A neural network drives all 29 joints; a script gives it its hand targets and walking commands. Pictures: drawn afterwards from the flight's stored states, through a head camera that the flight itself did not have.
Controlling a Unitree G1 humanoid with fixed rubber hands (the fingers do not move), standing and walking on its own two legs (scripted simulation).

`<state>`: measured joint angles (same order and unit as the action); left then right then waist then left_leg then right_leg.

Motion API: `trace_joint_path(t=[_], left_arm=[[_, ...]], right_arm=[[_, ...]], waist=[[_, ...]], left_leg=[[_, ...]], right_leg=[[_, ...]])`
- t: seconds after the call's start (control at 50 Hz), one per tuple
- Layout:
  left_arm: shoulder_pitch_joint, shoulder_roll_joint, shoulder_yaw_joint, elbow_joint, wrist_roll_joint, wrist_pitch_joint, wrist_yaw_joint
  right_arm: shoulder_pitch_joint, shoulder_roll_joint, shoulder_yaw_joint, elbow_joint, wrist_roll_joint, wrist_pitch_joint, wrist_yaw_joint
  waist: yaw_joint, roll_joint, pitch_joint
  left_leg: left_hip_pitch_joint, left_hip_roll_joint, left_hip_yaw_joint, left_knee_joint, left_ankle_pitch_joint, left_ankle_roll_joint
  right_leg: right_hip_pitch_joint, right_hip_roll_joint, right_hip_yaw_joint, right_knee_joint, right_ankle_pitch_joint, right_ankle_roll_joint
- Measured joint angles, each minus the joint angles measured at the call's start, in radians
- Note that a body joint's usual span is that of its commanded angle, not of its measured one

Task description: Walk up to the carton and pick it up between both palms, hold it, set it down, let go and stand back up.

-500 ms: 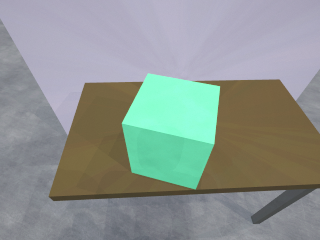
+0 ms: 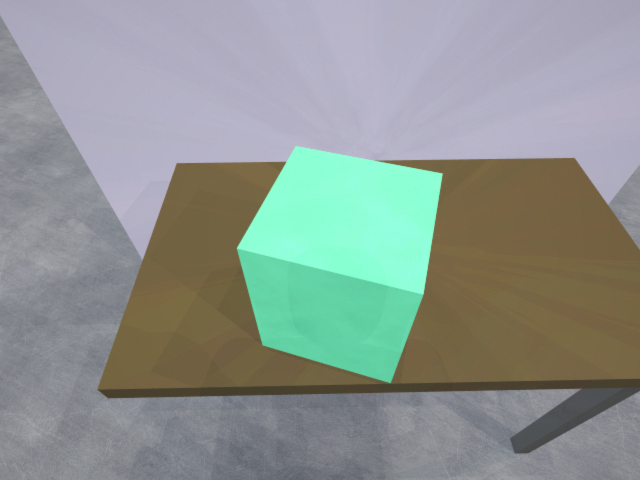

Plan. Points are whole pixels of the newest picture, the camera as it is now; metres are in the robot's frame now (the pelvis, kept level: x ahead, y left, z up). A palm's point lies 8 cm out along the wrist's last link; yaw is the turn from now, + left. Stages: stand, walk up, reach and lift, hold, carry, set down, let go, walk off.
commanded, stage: walk up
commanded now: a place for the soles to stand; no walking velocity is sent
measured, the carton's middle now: (344, 267) +0.39 -0.02 +0.01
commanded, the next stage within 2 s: none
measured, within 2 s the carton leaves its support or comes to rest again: neither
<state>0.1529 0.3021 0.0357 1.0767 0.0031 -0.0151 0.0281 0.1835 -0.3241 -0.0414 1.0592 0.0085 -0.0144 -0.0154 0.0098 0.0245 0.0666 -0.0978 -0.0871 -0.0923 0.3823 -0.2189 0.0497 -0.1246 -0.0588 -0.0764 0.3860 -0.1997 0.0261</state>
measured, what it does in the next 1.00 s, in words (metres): stands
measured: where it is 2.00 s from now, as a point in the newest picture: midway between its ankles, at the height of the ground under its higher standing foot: outside the picture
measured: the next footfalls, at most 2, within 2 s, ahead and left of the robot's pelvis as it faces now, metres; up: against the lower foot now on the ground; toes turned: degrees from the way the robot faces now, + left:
none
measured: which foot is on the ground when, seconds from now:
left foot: down 0.00-1.00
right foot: down 0.00-1.00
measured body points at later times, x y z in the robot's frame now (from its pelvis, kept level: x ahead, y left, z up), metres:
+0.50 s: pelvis -0.01 -0.02 +0.00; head -0.01 -0.03 +0.45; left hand +0.05 +0.27 -0.13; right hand +0.05 -0.31 -0.14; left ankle -0.01 +0.09 -0.74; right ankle +0.01 -0.13 -0.74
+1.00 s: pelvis -0.02 -0.04 +0.00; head -0.01 -0.04 +0.45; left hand +0.02 +0.27 -0.13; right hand +0.08 -0.32 -0.14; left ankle -0.01 +0.09 -0.74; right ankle +0.01 -0.13 -0.74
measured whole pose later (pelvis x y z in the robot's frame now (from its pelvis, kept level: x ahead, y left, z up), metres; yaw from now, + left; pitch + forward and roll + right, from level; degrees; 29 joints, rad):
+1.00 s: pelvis -0.02 -0.04 +0.00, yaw +4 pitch -5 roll +0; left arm 0.19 0.32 0.05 1.02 0.00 -0.01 0.00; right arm 0.18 -0.32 -0.04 1.03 0.00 0.00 -0.02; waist 0.03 0.01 0.08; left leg -0.14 -0.06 -0.17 0.45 -0.23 0.00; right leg -0.14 -0.04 -0.15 0.44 -0.22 -0.02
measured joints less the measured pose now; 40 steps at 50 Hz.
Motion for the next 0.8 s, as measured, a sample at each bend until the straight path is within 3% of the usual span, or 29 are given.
trace_joint_path(t=[0.8], left_arm=[[0.022, 0.017, 0.018, -0.042, 0.000, 0.017, -0.016]], right_arm=[[0.012, 0.007, 0.003, -0.010, -0.006, 0.015, -0.006]], waist=[[0.017, -0.013, 0.016]], left_leg=[[-0.034, 0.018, -0.063, 0.046, 0.003, -0.043]], right_leg=[[-0.014, 0.016, -0.065, 0.042, -0.015, -0.042]])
